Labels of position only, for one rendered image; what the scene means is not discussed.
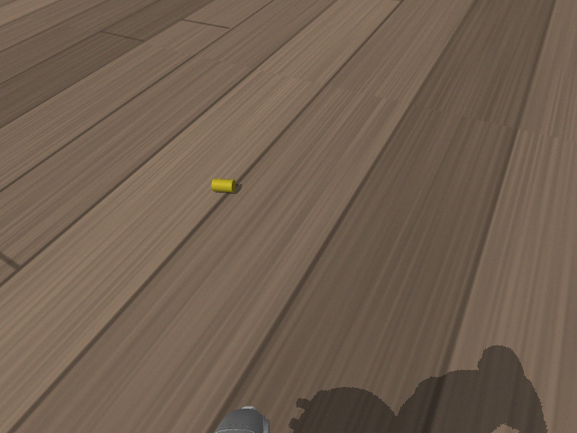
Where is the can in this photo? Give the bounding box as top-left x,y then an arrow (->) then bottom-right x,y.
212,179 -> 236,193

